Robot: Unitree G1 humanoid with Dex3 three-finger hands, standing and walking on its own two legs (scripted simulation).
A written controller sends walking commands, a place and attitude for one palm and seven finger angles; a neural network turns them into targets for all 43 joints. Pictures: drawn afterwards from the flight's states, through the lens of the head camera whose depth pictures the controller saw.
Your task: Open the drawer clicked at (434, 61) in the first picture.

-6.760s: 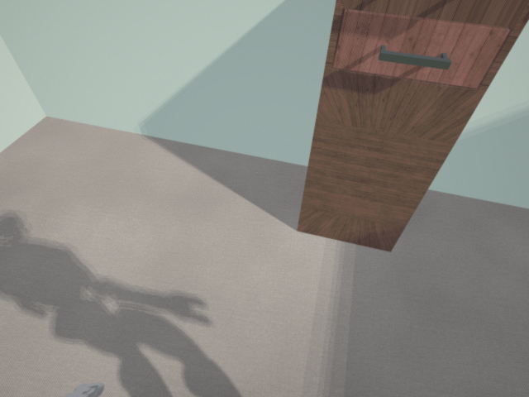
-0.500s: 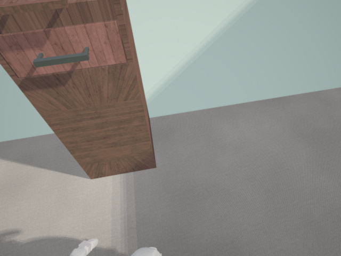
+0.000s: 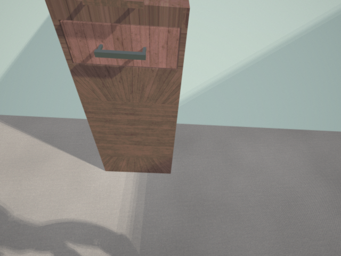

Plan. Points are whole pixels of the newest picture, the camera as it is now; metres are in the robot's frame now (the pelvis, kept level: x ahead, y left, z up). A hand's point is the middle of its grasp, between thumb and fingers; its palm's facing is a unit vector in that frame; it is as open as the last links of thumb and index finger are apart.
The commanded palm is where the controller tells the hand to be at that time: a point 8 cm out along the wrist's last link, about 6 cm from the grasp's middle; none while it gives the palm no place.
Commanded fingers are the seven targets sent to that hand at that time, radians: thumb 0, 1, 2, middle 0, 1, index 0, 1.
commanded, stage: take the last steps up to it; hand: left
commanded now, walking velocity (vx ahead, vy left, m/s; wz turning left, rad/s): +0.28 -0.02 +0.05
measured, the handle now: (121, 51) +0.71 +0.23 +0.11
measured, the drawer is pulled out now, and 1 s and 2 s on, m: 0.00 0.00 0.00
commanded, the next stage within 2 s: come to a stop and stand still in 0.50 s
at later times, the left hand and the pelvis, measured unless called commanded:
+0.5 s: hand out of the picture +0.07 +0.14 -0.18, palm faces +0.12 -0.98 -0.14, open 7.4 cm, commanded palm none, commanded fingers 0.00 0.90 0.90 -0.20 -0.30 -0.20 -0.30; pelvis +0.12 -0.01 +0.00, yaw +4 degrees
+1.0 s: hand (101, 216) +0.25 +0.22 -0.18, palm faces +0.06 -0.97 -0.24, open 7.4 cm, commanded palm none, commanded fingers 0.00 0.90 0.90 -0.20 -0.30 -0.20 -0.30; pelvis +0.18 +0.01 +0.00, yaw +1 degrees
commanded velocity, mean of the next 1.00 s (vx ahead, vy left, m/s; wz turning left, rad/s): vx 0.04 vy -0.05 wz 0.02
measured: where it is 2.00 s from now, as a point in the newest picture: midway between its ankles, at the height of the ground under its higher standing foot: outside the picture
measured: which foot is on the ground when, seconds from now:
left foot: down 0.00-0.20, up 0.22-0.60, down 0.62-1.00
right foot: up 0.00-0.18, down 0.20-0.62, up 0.64-1.00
